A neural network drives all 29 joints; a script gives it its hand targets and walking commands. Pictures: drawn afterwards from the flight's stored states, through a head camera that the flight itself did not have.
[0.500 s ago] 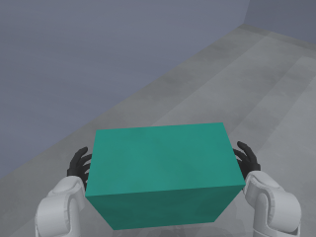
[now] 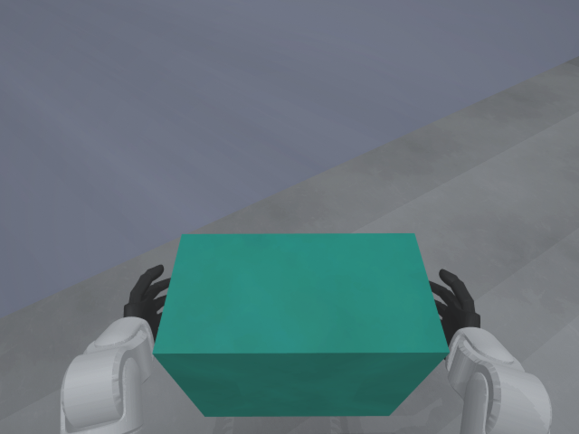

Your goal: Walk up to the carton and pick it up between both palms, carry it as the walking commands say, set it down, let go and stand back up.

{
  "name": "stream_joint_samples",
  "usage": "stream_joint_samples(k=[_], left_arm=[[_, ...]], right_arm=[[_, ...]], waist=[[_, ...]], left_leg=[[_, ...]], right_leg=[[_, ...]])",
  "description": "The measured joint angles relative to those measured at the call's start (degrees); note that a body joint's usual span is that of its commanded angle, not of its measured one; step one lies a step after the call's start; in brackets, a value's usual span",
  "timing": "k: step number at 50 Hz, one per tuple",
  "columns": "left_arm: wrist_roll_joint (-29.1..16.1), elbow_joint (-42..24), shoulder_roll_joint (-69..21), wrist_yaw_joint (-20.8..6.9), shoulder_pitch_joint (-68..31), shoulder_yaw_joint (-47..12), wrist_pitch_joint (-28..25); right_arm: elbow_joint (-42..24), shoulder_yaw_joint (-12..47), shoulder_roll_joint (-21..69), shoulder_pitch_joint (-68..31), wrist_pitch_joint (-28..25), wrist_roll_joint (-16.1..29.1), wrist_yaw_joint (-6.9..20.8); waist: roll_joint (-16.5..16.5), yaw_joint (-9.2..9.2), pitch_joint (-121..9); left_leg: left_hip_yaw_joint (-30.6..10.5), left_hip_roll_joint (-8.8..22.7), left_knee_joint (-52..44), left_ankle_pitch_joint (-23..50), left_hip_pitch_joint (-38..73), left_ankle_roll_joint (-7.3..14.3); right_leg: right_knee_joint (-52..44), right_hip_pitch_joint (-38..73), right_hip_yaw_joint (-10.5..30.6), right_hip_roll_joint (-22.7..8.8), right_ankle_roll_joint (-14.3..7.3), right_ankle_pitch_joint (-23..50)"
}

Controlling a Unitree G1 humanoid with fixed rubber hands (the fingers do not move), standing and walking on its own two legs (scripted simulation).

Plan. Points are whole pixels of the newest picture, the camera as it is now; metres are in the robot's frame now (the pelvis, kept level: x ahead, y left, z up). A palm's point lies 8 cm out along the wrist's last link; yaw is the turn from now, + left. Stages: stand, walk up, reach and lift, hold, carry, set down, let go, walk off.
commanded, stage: carry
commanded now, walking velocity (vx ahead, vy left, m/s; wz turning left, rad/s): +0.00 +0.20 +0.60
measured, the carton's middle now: (297, 335) +0.27 +0.00 +0.00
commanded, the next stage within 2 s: none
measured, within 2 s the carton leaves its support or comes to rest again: neither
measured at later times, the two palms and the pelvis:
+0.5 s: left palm out of the picture +0.08 +0.40 +0.06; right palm (262, 360) +0.22 +0.04 +0.06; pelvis -0.09 +0.12 -0.01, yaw +18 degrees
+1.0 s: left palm out of the picture -0.08 +0.45 +0.11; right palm out of the picture +0.12 +0.13 +0.10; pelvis -0.20 +0.18 +0.02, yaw +34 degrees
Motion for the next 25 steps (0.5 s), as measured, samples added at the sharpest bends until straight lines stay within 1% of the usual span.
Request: stream_joint_samples(k=[1, 2, 3, 4, 5, 7, 8, 10, 13, 15, 18, 20, 21, 22, 23, 24, 25], left_arm=[[0.12, 0.38, -0.30, -0.08, 0.32, 0.10, -0.15], [0.31, 0.92, -0.68, -0.16, 0.45, 0.08, -0.19], [0.77, 1.70, -1.29, -0.18, 0.21, -0.01, -0.31], [1.41, 2.65, -1.74, -0.17, -0.06, -0.17, -0.35], [2.02, 3.36, -2.00, -0.18, 0.12, -0.43, -0.29], [2.63, 3.53, -2.30, -0.14, 1.64, -0.92, -0.28], [2.88, 3.11, -2.49, -0.03, 2.48, -1.17, -0.34], [3.39, 1.78, -2.69, 0.45, 3.25, -1.68, -0.21], [4.23, 0.07, -2.68, 0.99, 2.25, -1.74, 0.54], [4.37, -1.07, -2.56, 1.05, 1.53, -1.21, 1.12], [4.34, -1.87, -2.89, 0.96, 0.66, -0.06, 1.61], [4.46, -1.97, -3.07, 0.87, 0.75, 0.17, 1.67], [4.43, -2.30, -3.05, 0.81, 1.06, 0.33, 1.66], [4.07, -1.98, -1.75, 0.63, 1.03, 0.57, 1.34], [3.45, -0.85, -0.13, 0.25, 0.74, 1.04, 1.01], [2.77, 0.53, 1.23, -0.18, 0.28, 1.56, 0.92], [2.12, 1.77, 2.16, -0.44, 0.07, 1.70, 0.96]], right_arm=[[0.10, 0.26, -0.25, 0.30, 0.17, -0.18, 0.03], [0.10, 0.38, -0.59, 0.61, 0.53, -0.37, 0.05], [0.56, 0.24, -1.31, 0.51, 0.80, -0.27, 0.11], [1.51, 0.15, -2.06, 0.52, 0.81, 0.05, 0.16], [2.45, 0.25, -2.68, 0.71, 0.82, 0.30, 0.19], [3.51, 0.65, -3.70, 0.49, 1.72, 0.72, 0.16], [4.02, 0.68, -4.18, -0.15, 2.31, 0.97, 0.20], [5.12, 0.76, -5.28, -1.91, 2.86, 1.53, 0.58], [6.57, 0.86, -6.20, -4.01, 2.08, 2.37, 1.04], [6.84, 1.02, -6.13, -5.04, 1.59, 2.59, 1.09], [6.82, 0.78, -5.50, -5.96, 1.32, 2.48, 1.02], [6.92, 0.55, -5.13, -6.06, 1.32, 2.33, 1.05], [6.88, 0.64, -5.00, -6.45, 1.60, 2.21, 1.06], [7.91, 0.76, -3.68, -6.78, 0.73, 1.73, 0.97], [9.26, 0.98, -2.13, -7.05, -0.36, 0.93, 0.68], [10.23, 1.34, -0.94, -7.17, -0.94, 0.03, 0.26], [10.70, 1.80, -0.35, -6.86, -1.07, -0.84, -0.03]], waist=[[0.72, -0.36, -0.83], [1.27, -0.54, -1.70], [2.09, -0.65, -1.83], [1.85, -1.00, -1.64], [0.71, -1.48, -1.51], [-2.13, -2.31, -1.33], [-3.22, -2.60, -1.25], [-4.44, -3.20, -0.99], [-5.19, -3.95, -0.68], [-5.42, -3.81, -0.54], [-5.76, -3.46, -0.82], [-5.50, -3.19, -1.56], [-4.31, -2.89, -2.19], [-5.10, -3.03, -2.36], [-5.82, -2.73, -1.65], [-6.09, -2.04, -0.44], [-5.89, -1.27, 0.49]], left_leg=[[-0.26, -0.45, -1.02, 0.91, -0.04, 0.08], [-0.53, -1.01, -1.61, 1.63, -0.25, -0.39], [-0.66, -1.05, 0.07, -0.29, -1.03, -1.98], [-0.02, -1.19, 5.99, -6.14, -2.52, -3.81], [1.38, -1.01, 13.70, -10.52, -4.30, -5.01], [3.36, 0.94, 26.74, -14.02, -6.87, -6.56], [3.30, 2.28, 30.62, -14.25, -7.47, -7.04], [2.06, 5.20, 34.13, -13.95, -8.03, -7.81], [1.03, 8.45, 32.34, -14.33, -7.52, -8.74], [1.89, 9.52, 27.53, -15.24, -5.66, -9.10], [4.78, 9.17, 17.87, -15.12, -1.29, -8.85], [6.60, 8.20, 7.83, -10.57, 3.38, -8.50], [6.35, 8.49, 3.19, -6.53, 5.67, -7.59], [6.21, 7.79, 4.13, -7.05, 4.41, -6.70], [5.83, 7.45, 6.68, -8.04, 2.75, -6.00], [5.32, 7.55, 8.16, -8.35, 1.87, -5.48], [4.57, 7.75, 8.56, -8.15, 1.21, -5.07]], right_leg=[[-4.50, 2.68, -0.14, 0.39, -0.64, -0.37], [-10.84, 6.00, -0.84, 0.26, -1.74, 1.26], [-14.27, 7.25, -1.56, 0.11, -3.19, 6.67], [-14.25, 7.60, -2.09, -0.75, -3.97, 8.78], [-13.70, 8.03, -2.46, -2.18, -4.21, 8.92], [-13.98, 9.39, -2.89, -5.30, -3.75, 8.27], [-14.53, 9.94, -3.02, -6.72, -3.24, 8.31], [-15.34, 10.36, -3.50, -9.20, -2.02, 8.99], [-15.48, 9.90, -4.82, -12.83, -0.28, 9.98], [-15.18, 9.04, -5.24, -15.04, 1.00, 10.54], [-13.48, 7.47, -6.07, -18.30, 3.33, 10.65], [-10.76, 6.29, -6.90, -20.10, 4.97, 9.90], [-7.90, 4.83, -7.10, -20.03, 5.20, 9.20], [-3.24, 2.39, -5.08, -20.11, 5.09, 4.73], [2.59, -0.11, -2.33, -18.49, 5.20, -1.45], [8.50, -2.35, -0.50, -16.02, 5.20, -5.62], [12.35, -4.15, -0.25, -13.63, 5.04, -7.81]])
